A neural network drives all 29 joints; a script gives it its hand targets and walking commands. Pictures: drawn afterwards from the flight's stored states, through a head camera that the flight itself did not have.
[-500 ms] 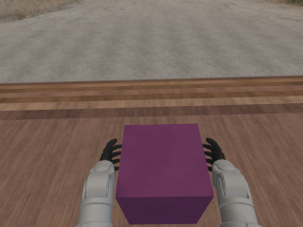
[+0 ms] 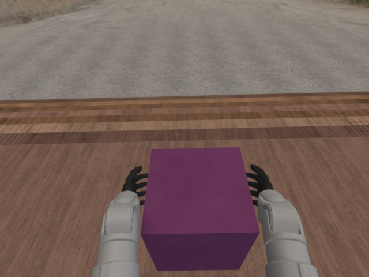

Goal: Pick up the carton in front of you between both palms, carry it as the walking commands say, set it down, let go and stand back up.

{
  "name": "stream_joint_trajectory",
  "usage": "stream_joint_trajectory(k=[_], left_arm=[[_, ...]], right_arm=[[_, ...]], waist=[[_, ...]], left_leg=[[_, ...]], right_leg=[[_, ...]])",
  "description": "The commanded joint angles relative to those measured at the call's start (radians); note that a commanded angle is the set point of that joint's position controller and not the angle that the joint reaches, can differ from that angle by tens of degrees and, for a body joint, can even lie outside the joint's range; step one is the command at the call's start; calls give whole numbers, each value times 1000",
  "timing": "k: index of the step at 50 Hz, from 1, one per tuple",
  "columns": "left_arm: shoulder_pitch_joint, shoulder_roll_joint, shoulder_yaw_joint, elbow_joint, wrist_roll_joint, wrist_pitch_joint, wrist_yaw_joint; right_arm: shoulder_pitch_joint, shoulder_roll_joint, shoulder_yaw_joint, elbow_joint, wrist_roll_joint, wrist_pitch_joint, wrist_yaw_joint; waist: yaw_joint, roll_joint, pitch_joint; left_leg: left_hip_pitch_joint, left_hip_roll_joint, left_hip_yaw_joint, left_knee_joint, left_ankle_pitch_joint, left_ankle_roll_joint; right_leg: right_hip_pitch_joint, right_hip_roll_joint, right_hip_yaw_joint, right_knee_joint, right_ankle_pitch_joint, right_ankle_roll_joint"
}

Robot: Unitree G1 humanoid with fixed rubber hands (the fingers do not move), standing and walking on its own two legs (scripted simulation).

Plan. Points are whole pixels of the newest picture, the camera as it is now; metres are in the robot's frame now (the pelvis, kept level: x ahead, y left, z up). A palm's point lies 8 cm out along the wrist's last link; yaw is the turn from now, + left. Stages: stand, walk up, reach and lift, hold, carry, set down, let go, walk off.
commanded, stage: hold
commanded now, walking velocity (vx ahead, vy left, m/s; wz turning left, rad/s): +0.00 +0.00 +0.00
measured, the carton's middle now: (196, 211) +0.30 +0.00 -0.02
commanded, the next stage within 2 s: carry in 0.08 s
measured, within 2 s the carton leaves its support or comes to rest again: neither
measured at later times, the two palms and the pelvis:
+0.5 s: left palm (134, 154) +0.40 +0.16 +0.08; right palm (254, 156) +0.39 -0.14 +0.08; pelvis +0.12 +0.01 -0.01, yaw +1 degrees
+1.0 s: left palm (132, 97) +0.67 +0.21 +0.08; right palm (220, 96) +0.66 -0.09 +0.09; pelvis +0.40 +0.07 +0.00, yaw -1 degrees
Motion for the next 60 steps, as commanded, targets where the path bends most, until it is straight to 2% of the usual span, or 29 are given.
stream_joint_trajectory(k=[1, 3, 4, 7, 10, 13, 14, 16, 17, 19, 22, 23, 24, 25, 26, 27, 29, 32, 35, 38, 39, 40, 41, 43, 45, 47, 52, 58, 60], left_arm=[[-478, -889, -541, -38, -246, -29, -223], [-465, -887, -544, -47, -248, -27, -221], [-499, -884, -563, -39, -261, -19, -221], [-517, -885, -608, -104, -299, -8, -212], [-509, -878, -669, -181, -340, 29, -189], [-482, -834, -732, -266, -383, 108, -161], [-485, -826, -755, -295, -401, 141, -154], [-515, -810, -785, -330, -441, 207, -148], [-532, -815, -804, -346, -474, 238, -151], [-526, -840, -845, -393, -542, 285, -155], [-437, -870, -855, -456, -584, 341, -147], [-413, -876, -851, -475, -582, 359, -143], [-368, -868, -839, -486, -574, 378, -137], [-317, -833, -814, -487, -540, 389, -131], [-313, -833, -808, -507, -518, 400, -124], [-328, -837, -817, -557, -516, 411, -117], [-342, -884, -841, -626, -540, 429, -115], [-387, -866, -861, -694, -581, 448, -119], [-347, -817, -863, -690, -596, 473, -129], [-335, -776, -857, -680, -600, 494, -135], [-339, -757, -851, -674, -597, 502, -138], [-375, -746, -849, -681, -602, 514, -142], [-407, -756, -851, -676, -613, 524, -145], [-422, -803, -844, -649, -620, 519, -154], [-414, -857, -849, -641, -609, 501, -156], [-392, -883, -856, -645, -586, 480, -147], [-298, -880, -848, -634, -534, 458, -120], [-281, -862, -854, -628, -538, 465, -129], [-280, -860, -857, -627, -549, 463, -137]], right_arm=[[-474, 902, 537, -37, 243, -27, 220], [-461, 900, 539, -46, 245, -26, 218], [-494, 902, 558, -45, 260, -18, 217], [-522, 906, 604, -112, 303, -7, 211], [-535, 898, 667, -181, 355, 27, 198], [-524, 868, 734, -248, 416, 100, 187], [-525, 854, 749, -270, 434, 132, 182], [-485, 816, 755, -284, 454, 197, 166], [-471, 804, 757, -295, 455, 226, 156], [-457, 799, 780, -393, 478, 278, 135], [-445, 822, 832, -527, 539, 344, 125], [-407, 831, 839, -543, 549, 364, 127], [-384, 833, 840, -557, 555, 382, 132], [-398, 833, 850, -600, 576, 406, 142], [-434, 838, 854, -613, 591, 424, 153], [-433, 859, 858, -603, 600, 432, 163], [-379, 868, 851, -612, 610, 440, 169], [-370, 866, 846, -650, 608, 450, 156], [-318, 824, 822, -653, 577, 468, 135], [-282, 792, 799, -631, 552, 486, 127], [-279, 781, 789, -620, 542, 491, 125], [-277, 761, 773, -598, 526, 494, 123], [-305, 772, 768, -587, 525, 495, 121], [-345, 835, 790, -618, 550, 495, 122], [-392, 897, 819, -648, 571, 482, 131], [-395, 925, 839, -657, 589, 468, 144], [-340, 880, 847, -664, 607, 463, 164], [-275, 849, 836, -625, 578, 463, 170], [-286, 849, 839, -632, 574, 460, 169]], waist=[[-1, -1, -229], [-1, 0, -232], [1, -33, -275], [5, -43, -250], [7, -86, -301], [5, -87, -338], [4, -45, -311], [-23, 222, -265], [-29, 264, -211], [-37, 168, -244], [-16, 140, -376], [-12, 108, -415], [6, -5, -449], [22, -266, -433], [33, -297, -367], [32, -197, -332], [33, -65, -355], [25, -111, -339], [19, -160, -310], [-3, -98, -367], [-17, -41, -416], [-35, 201, -434], [-32, 297, -422], [-28, 124, -398], [-16, 23, -391], [-14, 74, -394], [-17, 119, -342], [-26, 154, -236], [-11, 165, -269]], left_leg=[[17, -77, -2, -70, 86, 5], [23, -77, -3, -70, 104, 4], [-99, 110, 10, 13, 2, 13], [-232, 71, 2, 10, -476, 15], [-251, 41, 77, 157, -240, 6], [-199, 34, 107, 86, -257, 15], [-168, 79, 48, 15, -317, 29], [-19, 277, -279, -165, -419, 119], [42, 342, -384, -173, -265, 175], [96, 332, -304, -116, -4, 198], [-16, 220, -39, 4, 45, 112], [-158, 178, 42, 73, -23, 78], [-348, 134, 126, 237, -81, 39], [-629, 61, 212, 470, -210, -13], [-788, 45, 171, 536, -359, 6], [-835, 84, 126, 592, -386, 24], [-820, 124, 117, 570, -328, 23], [-654, 96, 184, 358, -153, 0], [-452, 46, 268, 183, -5, -2], [-54, -10, 371, 105, 39, 22], [126, 58, 281, 99, -29, 37], [209, 332, -197, -99, -293, 120], [285, 467, -468, -200, -245, 225], [201, 439, -340, -150, -40, 224], [114, 386, -160, -166, 32, 159], [98, 339, -38, -185, 91, 133], [162, 278, 120, -180, 283, 131], [148, 249, 222, -155, 461, 110], [145, 242, 271, -30, 631, 84]], right_leg=[[52, 73, 7, -64, 85, -5], [57, 74, 7, -64, 103, -5], [-50, -110, -14, 9, -16, -14], [-160, -118, 65, -66, -549, -36], [-147, -176, 138, -83, -435, -75], [-202, -178, 118, -58, -446, -92], [-267, -149, 62, 8, -446, -75], [-512, -36, -141, 338, -298, -5], [-633, -33, -167, 334, -306, -3], [-614, -43, -161, 264, -324, -13], [-263, 9, -252, 39, -87, -5], [-36, -15, -233, -5, -45, -9], [193, -131, -79, -64, -125, -42], [333, -361, 287, -123, -199, -157], [354, -460, 432, -148, -74, -252], [331, -469, 406, -126, 45, -274], [305, -433, 262, -139, 65, -217], [179, -321, 27, -165, 79, -140], [46, -269, -112, -144, 103, -104], [-145, -205, -245, 113, 213, -47], [-258, -173, -282, 292, 169, -16], [-453, -80, -293, 589, -47, 39], [-652, -22, -194, 780, -307, 29], [-709, -132, -85, 910, -261, -21], [-661, -177, -67, 799, -140, -29], [-624, -151, -109, 691, -73, -20], [-646, -107, -194, 402, 39, -7], [-515, -57, -290, 146, 169, -39], [-357, -19, -330, 112, 151, -53]])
